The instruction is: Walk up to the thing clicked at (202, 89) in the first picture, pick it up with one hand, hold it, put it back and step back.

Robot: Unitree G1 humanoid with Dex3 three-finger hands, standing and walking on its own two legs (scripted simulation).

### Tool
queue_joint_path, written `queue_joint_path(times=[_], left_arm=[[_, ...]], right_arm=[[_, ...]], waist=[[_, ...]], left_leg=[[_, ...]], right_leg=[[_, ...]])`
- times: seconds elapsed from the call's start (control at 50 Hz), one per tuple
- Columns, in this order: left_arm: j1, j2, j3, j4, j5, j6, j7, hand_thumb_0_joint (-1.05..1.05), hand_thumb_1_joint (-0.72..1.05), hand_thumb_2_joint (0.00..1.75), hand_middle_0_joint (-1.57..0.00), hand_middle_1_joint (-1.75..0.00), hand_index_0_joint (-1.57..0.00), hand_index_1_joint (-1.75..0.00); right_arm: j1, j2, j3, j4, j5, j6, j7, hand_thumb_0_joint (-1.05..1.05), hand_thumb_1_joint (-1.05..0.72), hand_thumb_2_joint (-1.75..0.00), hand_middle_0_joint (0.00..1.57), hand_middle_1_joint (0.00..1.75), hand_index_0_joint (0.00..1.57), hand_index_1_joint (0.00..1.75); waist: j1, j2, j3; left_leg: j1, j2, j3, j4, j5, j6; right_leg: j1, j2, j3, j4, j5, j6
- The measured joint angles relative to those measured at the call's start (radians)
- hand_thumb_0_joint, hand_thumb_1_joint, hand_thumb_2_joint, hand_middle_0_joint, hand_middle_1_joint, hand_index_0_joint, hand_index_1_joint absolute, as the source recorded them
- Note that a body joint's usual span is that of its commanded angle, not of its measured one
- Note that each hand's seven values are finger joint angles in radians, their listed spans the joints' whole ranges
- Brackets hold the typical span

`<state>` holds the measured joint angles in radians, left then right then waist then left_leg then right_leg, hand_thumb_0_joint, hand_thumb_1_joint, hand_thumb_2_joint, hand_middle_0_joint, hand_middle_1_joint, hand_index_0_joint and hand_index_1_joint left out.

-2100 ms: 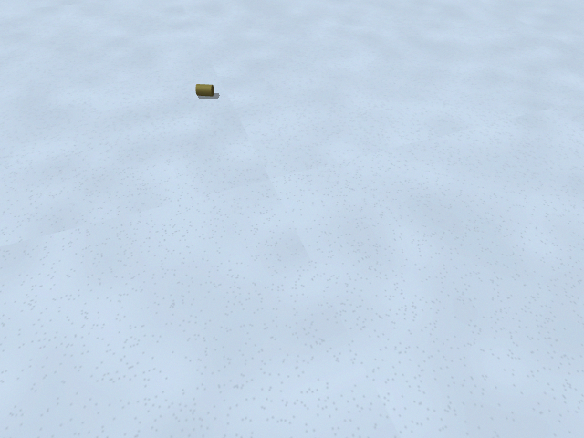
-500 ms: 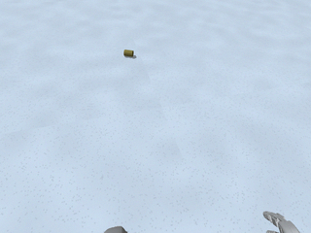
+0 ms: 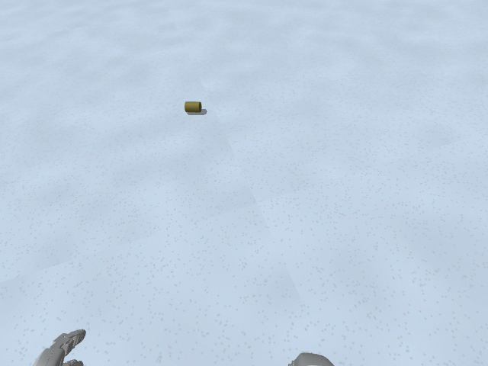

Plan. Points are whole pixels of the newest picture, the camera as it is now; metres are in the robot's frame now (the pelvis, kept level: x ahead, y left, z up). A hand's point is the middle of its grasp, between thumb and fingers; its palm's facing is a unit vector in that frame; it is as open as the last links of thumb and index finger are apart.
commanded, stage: walk up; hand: left
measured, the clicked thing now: (193, 107) +1.78 +0.33 -0.72
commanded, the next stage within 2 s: none
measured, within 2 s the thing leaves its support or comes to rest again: neither
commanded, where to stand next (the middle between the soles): +1.40 +0.13 m, yaw -2 degrees
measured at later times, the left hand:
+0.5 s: hand (87, 274) +0.34 +0.35 -0.14, palm faces -0.05 -0.93 -0.36, open 7.4 cm
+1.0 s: hand (136, 154) +0.66 +0.29 -0.09, palm faces -0.05 -0.92 -0.39, open 7.4 cm
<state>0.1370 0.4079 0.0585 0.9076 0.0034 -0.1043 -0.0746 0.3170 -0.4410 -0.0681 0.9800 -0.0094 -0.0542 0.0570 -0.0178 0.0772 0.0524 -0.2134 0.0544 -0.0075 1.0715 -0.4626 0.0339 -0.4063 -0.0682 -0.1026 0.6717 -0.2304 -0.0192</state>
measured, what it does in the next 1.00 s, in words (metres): walks ahead: left foot, then right foot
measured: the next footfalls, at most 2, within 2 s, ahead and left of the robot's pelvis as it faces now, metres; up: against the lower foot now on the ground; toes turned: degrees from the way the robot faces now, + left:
left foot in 0.34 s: +0.38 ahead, +0.17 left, +0.00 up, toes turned +7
right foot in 0.82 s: +0.63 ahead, -0.06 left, +0.00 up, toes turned -7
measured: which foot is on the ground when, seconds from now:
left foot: up 0.00-0.32, down 0.34-0.84, up 0.86-1.00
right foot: down 0.00-0.36, up 0.38-0.80, down 0.82-1.00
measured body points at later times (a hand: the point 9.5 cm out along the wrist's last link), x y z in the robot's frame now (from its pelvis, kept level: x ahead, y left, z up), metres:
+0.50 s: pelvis +0.29 +0.07 +0.02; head +0.32 +0.09 +0.46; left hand +0.34 +0.40 -0.11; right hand +0.40 -0.25 -0.07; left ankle +0.34 +0.16 -0.72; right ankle +0.24 -0.09 -0.64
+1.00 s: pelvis +0.55 +0.03 +0.02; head +0.56 +0.00 +0.47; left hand +0.67 +0.34 -0.06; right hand +0.60 -0.28 -0.12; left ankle +0.54 +0.19 -0.64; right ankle +0.59 -0.06 -0.72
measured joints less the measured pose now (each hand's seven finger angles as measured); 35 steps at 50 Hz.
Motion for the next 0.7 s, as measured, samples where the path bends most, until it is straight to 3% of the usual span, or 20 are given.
queue_joint_path(times=[0.04, 0.08, 0.2, 0.3, 0.34, 0.36, 0.4, 0.44, 0.5, 0.62, 0.7], left_arm=[[0.026, -0.022, -0.014, -0.006, -0.004, -0.004, 0.006, 0.01, 0.90, 0.89, -0.20, -0.30, -0.20, -0.30], [0.061, -0.033, -0.023, -0.001, -0.005, -0.005, 0.011, 0.00, 0.90, 0.89, -0.20, -0.30, -0.20, -0.30], [0.158, -0.014, -0.025, 0.017, 0.005, -0.006, 0.014, 0.01, 0.90, 0.89, -0.20, -0.30, -0.21, -0.30], [0.201, 0.029, -0.014, 0.034, 0.011, 0.001, 0.013, 0.01, 0.89, 0.89, -0.20, -0.30, -0.21, -0.30], [0.218, 0.046, -0.010, 0.042, 0.014, 0.011, 0.016, 0.01, 0.89, 0.89, -0.20, -0.30, -0.21, -0.30], [0.213, 0.056, -0.007, 0.050, 0.014, 0.020, 0.023, 0.01, 0.89, 0.89, -0.20, -0.30, -0.21, -0.30], [0.185, 0.055, -0.009, 0.061, 0.004, 0.039, 0.038, 0.01, 0.90, 0.89, -0.20, -0.30, -0.20, -0.30], [0.163, 0.058, -0.021, 0.062, -0.004, 0.041, 0.043, 0.01, 0.90, 0.89, -0.20, -0.30, -0.20, -0.30], [0.144, 0.059, -0.026, 0.050, -0.013, 0.030, 0.036, 0.01, 0.90, 0.89, -0.20, -0.30, -0.20, -0.30], [0.097, 0.045, -0.025, 0.020, -0.006, 0.047, 0.010, 0.01, 0.90, 0.89, -0.20, -0.30, -0.20, -0.30], [0.054, 0.030, -0.022, 0.007, 0.002, 0.059, -0.006, 0.01, 0.90, 0.89, -0.20, -0.30, -0.20, -0.30]], right_arm=[[-0.037, -0.007, 0.004, -0.005, 0.006, -0.002, 0.003, 0.01, -0.91, -0.89, 0.20, 0.30, 0.20, 0.30], [-0.070, -0.010, 0.003, -0.023, 0.006, -0.007, 0.013, 0.01, -0.91, -0.89, 0.20, 0.30, 0.20, 0.29], [-0.138, -0.006, -0.008, -0.068, -0.008, 0.000, 0.049, 0.01, -0.91, -0.89, 0.20, 0.30, 0.20, 0.29], [-0.172, -0.007, -0.020, -0.069, -0.008, 0.005, 0.069, 0.01, -0.91, -0.89, 0.20, 0.30, 0.20, 0.30], [-0.171, -0.011, -0.024, -0.075, -0.010, -0.004, 0.069, 0.01, -0.91, -0.89, 0.20, 0.30, 0.20, 0.30], [-0.177, -0.003, -0.030, -0.076, -0.016, -0.014, 0.062, 0.01, -0.91, -0.89, 0.20, 0.30, 0.20, 0.30], [-0.180, 0.008, -0.031, -0.092, -0.010, -0.030, 0.045, 0.01, -0.91, -0.89, 0.20, 0.30, 0.20, 0.30], [-0.170, 0.029, -0.021, -0.096, 0.008, -0.034, 0.032, 0.01, -0.91, -0.89, 0.20, 0.30, 0.21, 0.30], [-0.135, 0.054, -0.001, -0.094, 0.015, -0.037, 0.018, 0.01, -0.91, -0.89, 0.20, 0.30, 0.21, 0.30], [-0.039, 0.064, 0.012, -0.076, 0.011, -0.046, 0.009, 0.01, -0.91, -0.89, 0.21, 0.30, 0.21, 0.30], [0.005, 0.055, 0.009, -0.067, 0.008, -0.038, 0.013, 0.01, -0.91, -0.89, 0.21, 0.30, 0.21, 0.30]], waist=[[0.013, 0.014, 0.007], [0.022, 0.020, 0.006], [0.048, -0.004, -0.003], [0.071, -0.032, -0.005], [0.074, -0.049, -0.015], [0.068, -0.077, -0.007], [0.052, -0.093, 0.015], [0.041, -0.112, 0.024], [0.027, -0.138, 0.023], [0.003, -0.139, 0.019], [-0.015, -0.122, 0.027]], left_leg=[[-0.112, -0.002, -0.008, 0.077, 0.087, 0.005], [-0.203, 0.015, -0.003, 0.038, 0.146, -0.003], [-0.356, 0.070, 0.019, -0.253, 0.275, -0.045], [-0.315, 0.070, 0.051, -0.471, 0.382, -0.034], [-0.257, 0.048, 0.071, -0.506, 0.363, -0.014], [-0.254, 0.024, 0.086, -0.467, 0.341, -0.007], [-0.250, 0.007, 0.097, -0.397, 0.269, 0.002], [-0.196, -0.003, 0.113, -0.427, 0.245, 0.005], [-0.088, -0.022, 0.141, -0.526, 0.242, 0.008], [0.100, -0.055, 0.166, -0.676, 0.214, 0.008], [0.193, -0.066, 0.171, -0.721, 0.170, -0.006]], right_leg=[[0.069, 0.007, -0.007, -0.060, -0.004, 0.002], [0.136, 0.017, -0.011, -0.130, -0.002, 0.006], [0.296, 0.030, -0.017, -0.268, -0.037, 0.012], [0.399, 0.021, -0.023, -0.271, -0.136, 0.052], [0.412, 0.000, -0.016, -0.201, -0.214, 0.057], [0.383, -0.034, -0.005, -0.094, -0.252, 0.040], [0.259, -0.014, 0.090, 0.216, -0.266, 0.000], [0.135, 0.020, 0.150, 0.412, -0.195, -0.021], [-0.006, 0.011, 0.157, 0.448, -0.100, -0.018], [-0.154, -0.029, 0.130, 0.248, 0.018, 0.018], [-0.150, -0.039, 0.081, 0.027, 0.130, 0.010]])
